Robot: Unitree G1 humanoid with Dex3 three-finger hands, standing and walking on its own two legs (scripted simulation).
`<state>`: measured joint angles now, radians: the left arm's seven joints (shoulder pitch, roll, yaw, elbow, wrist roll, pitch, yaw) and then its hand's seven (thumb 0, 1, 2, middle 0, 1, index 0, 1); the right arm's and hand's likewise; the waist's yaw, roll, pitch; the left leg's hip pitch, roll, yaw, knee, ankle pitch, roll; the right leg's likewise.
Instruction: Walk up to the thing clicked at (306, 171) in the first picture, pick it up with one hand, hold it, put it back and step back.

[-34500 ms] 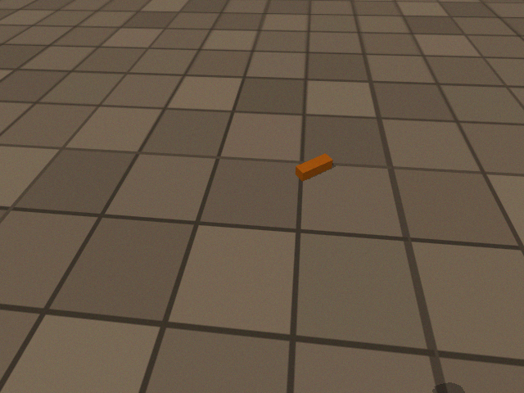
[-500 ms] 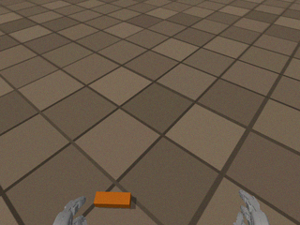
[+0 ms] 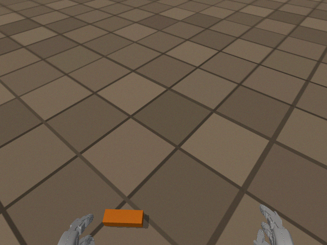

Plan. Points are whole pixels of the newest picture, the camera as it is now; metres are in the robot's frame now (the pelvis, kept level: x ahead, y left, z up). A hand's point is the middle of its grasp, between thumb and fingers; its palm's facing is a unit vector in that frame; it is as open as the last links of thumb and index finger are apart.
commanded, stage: home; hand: left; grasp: from above
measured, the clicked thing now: (124, 218) +0.44 +0.25 -0.68
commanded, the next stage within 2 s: stand in 0.64 s
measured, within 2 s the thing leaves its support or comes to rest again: neither
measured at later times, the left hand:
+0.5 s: hand out of the picture +0.16 +0.18 -0.05, palm faces +0.05 -0.98 -0.20, open 7.4 cm
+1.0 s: hand out of the picture +0.12 +0.23 -0.10, palm faces +0.04 -0.94 -0.34, open 7.4 cm
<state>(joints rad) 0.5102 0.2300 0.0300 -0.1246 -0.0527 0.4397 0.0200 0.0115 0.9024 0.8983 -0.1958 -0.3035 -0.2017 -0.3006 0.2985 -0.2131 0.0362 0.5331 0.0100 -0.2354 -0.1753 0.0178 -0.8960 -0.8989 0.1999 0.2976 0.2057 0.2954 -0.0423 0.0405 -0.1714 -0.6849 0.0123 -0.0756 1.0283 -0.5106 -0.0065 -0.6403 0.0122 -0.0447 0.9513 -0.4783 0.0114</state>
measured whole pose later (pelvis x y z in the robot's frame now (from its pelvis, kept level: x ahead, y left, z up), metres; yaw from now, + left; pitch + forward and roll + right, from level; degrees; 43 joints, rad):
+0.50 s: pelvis +0.00 +0.00 +0.00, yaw +0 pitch +10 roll -3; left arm 0.51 0.23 0.03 -0.13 -0.05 0.44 0.02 0.01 0.90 0.90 -0.20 -0.30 -0.20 -0.30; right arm 0.30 -0.22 0.03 0.52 0.01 -0.22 -0.17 0.02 -0.90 -0.90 0.20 0.30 0.21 0.30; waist -0.04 0.04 -0.17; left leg -0.69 0.01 -0.08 1.03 -0.51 -0.01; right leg -0.65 0.01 -0.05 0.95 -0.48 0.01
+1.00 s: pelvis -0.01 +0.00 +0.03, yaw +0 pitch +0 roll +0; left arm 0.21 0.29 0.05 0.69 0.05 0.06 0.04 0.01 0.90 0.90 -0.20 -0.30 -0.20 -0.30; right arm 0.19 -0.28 -0.04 0.85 -0.05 -0.04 -0.01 0.02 -0.90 -0.90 0.20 0.30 0.21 0.30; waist 0.02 -0.01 0.03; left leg -0.38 -0.03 -0.04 0.76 -0.39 0.01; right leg -0.37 -0.04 -0.01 0.76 -0.39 0.02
